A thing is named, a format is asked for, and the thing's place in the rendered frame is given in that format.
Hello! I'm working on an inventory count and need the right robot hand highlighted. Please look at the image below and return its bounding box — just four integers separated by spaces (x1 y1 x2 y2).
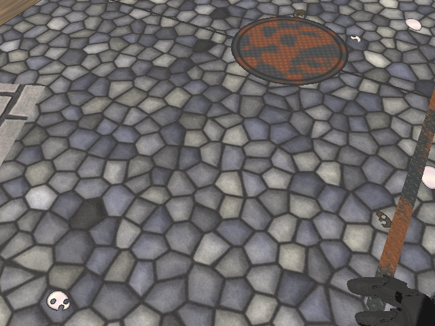
347 274 435 326

